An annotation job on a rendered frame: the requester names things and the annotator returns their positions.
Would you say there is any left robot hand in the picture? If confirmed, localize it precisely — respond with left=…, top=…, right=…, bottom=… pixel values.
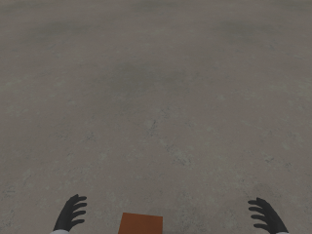
left=53, top=194, right=88, bottom=232

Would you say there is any carton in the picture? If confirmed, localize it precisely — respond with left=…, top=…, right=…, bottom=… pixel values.
left=118, top=213, right=163, bottom=234

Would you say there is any right robot hand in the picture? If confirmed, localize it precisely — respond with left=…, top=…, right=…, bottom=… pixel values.
left=248, top=197, right=289, bottom=234

